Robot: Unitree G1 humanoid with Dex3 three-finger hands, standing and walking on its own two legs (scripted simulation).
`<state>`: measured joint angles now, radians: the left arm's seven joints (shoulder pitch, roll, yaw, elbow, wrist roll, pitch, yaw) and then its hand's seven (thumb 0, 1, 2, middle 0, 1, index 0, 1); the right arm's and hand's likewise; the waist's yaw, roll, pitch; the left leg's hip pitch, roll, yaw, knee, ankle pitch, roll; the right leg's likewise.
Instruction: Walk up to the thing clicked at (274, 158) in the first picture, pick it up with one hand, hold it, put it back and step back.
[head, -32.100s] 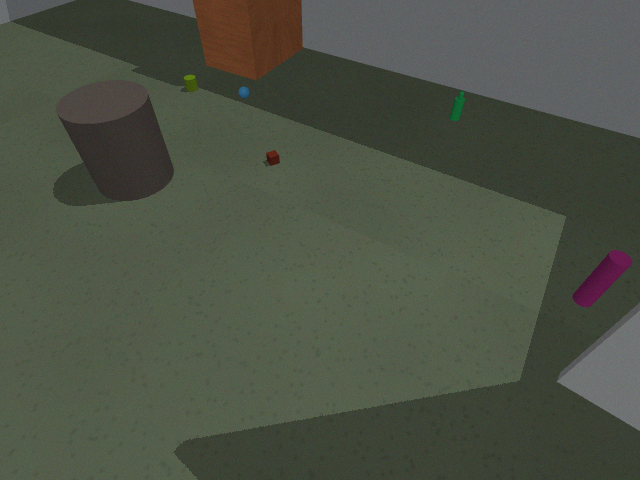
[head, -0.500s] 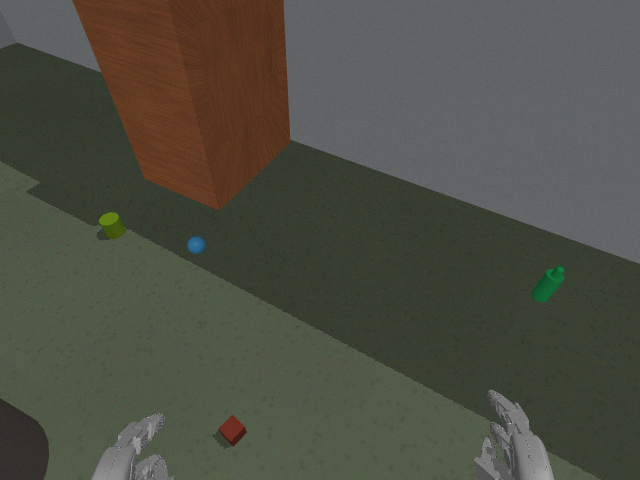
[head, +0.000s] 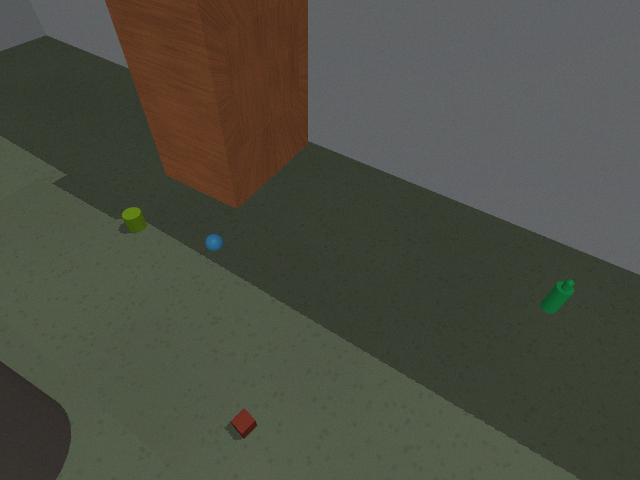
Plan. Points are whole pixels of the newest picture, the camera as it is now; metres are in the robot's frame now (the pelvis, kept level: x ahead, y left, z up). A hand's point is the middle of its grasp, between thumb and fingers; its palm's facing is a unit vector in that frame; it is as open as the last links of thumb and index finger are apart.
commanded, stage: stand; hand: left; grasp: from above
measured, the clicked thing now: (244, 423) +0.41 +0.22 -0.73
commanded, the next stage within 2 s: none
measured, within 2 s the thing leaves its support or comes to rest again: neither
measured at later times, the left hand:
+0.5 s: hand out of the picture +0.04 +0.24 -0.14, palm faces +0.02 -0.94 -0.34, open 7.4 cm
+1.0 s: hand out of the picture +0.06 +0.23 -0.14, palm faces +0.00 -0.94 -0.33, open 7.4 cm
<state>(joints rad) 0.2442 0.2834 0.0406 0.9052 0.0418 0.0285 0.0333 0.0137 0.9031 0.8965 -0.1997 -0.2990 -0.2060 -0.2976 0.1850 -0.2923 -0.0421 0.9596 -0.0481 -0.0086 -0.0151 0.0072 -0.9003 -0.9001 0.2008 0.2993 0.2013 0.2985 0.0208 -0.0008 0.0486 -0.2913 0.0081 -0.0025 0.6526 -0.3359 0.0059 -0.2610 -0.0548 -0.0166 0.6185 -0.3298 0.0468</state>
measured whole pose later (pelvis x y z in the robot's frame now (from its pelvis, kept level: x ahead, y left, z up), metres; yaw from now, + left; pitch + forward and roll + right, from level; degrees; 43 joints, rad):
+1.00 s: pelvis +0.00 -0.01 +0.02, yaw +0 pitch -3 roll +0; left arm 0.13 0.30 0.03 1.16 0.02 0.00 0.01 0.01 0.90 0.90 -0.20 -0.30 -0.21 -0.30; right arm 0.13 -0.33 -0.01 1.14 -0.02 -0.01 -0.01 0.00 -0.90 -0.90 0.20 0.30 0.20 0.30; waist 0.00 0.01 0.07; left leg -0.11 0.02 0.00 0.35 -0.18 -0.02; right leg -0.09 -0.04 -0.02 0.33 -0.18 0.03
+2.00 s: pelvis +0.01 -0.01 +0.02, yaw -1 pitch -2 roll +0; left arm 0.11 0.33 0.02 1.14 0.02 0.00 0.00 0.01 0.90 0.90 -0.20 -0.30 -0.21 -0.30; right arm 0.11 -0.34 0.00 1.14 -0.02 -0.01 0.00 0.00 -0.90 -0.90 0.20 0.30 0.20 0.30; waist 0.00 0.01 0.06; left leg -0.11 0.02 0.01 0.33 -0.19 -0.02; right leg -0.09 -0.04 -0.01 0.32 -0.19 0.03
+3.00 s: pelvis -0.18 +0.03 +0.00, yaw -7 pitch -3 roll +1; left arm 0.16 0.39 0.07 0.88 0.03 0.07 0.01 0.01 0.90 0.90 -0.20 -0.30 -0.21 -0.30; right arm 0.12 -0.36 -0.05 0.85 -0.02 0.02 -0.02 0.00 -0.90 -0.90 0.20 0.30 0.21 0.30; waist 0.00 -0.03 0.20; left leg -0.31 -0.02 0.10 0.63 -0.28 0.06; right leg -0.30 0.05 0.09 0.81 -0.47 0.00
